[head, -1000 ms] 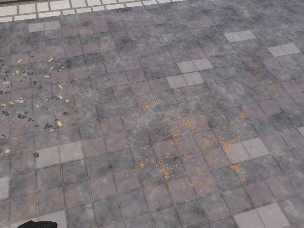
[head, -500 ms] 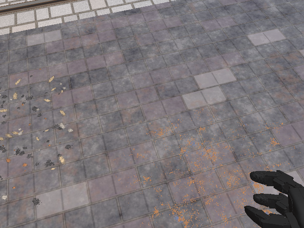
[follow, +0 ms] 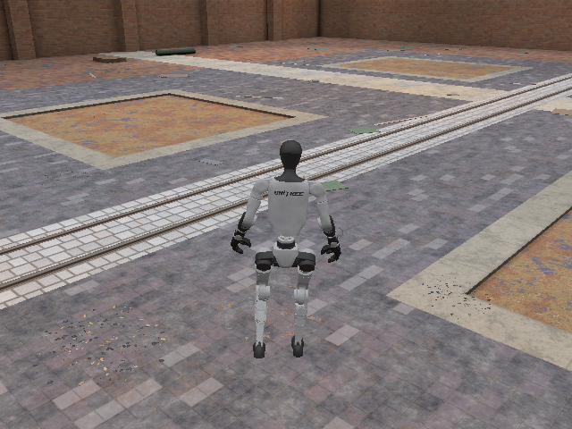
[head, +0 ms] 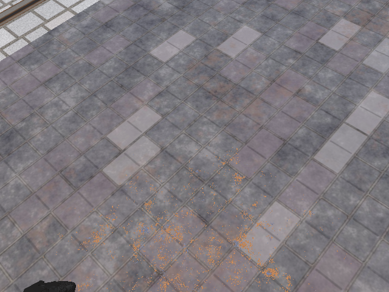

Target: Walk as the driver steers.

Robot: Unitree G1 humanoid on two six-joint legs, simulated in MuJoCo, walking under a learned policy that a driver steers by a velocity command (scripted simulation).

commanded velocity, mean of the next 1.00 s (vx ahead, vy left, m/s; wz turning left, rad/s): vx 0.60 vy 0.00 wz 0.37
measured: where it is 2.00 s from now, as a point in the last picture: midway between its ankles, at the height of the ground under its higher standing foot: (119, 77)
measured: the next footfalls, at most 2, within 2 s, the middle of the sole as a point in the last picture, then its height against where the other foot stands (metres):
left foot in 0.36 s outside the picture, level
right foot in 0.76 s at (170, 261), level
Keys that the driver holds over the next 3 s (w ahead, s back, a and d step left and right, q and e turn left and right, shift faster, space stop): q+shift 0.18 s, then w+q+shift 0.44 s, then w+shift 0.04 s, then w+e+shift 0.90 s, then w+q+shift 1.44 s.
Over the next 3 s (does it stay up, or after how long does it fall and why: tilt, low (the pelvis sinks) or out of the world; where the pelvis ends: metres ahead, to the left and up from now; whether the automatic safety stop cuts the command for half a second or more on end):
stays up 2.22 0.71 -0.02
